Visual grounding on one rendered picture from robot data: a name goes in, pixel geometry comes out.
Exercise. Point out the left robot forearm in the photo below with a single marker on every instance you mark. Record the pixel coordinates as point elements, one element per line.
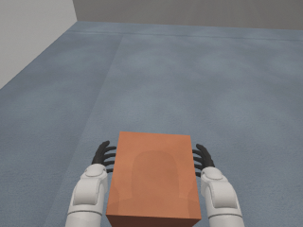
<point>86,205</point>

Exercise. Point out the carton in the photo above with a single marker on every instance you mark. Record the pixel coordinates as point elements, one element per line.
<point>154,182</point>

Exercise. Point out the left robot hand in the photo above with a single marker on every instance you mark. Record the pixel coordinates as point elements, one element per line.
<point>100,155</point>

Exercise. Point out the right robot hand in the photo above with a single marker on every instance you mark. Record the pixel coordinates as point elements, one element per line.
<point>205,161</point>

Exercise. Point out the right robot forearm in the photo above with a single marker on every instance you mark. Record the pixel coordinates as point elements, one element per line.
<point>221,201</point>

